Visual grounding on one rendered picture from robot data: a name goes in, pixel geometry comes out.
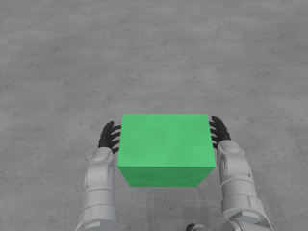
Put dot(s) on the carton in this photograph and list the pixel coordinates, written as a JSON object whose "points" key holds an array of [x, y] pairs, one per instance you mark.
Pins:
{"points": [[165, 150]]}

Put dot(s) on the right robot hand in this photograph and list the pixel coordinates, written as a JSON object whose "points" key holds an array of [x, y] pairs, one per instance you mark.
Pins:
{"points": [[220, 131]]}

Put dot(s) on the left robot hand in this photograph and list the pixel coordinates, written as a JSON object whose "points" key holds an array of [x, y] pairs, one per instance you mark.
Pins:
{"points": [[106, 137]]}

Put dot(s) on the robot left forearm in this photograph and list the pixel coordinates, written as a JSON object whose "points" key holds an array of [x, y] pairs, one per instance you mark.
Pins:
{"points": [[98, 211]]}

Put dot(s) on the robot right forearm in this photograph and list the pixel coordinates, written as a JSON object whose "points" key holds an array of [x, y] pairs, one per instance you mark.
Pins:
{"points": [[240, 200]]}

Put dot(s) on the right robot upper arm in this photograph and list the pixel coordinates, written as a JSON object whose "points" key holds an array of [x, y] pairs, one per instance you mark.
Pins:
{"points": [[238, 225]]}

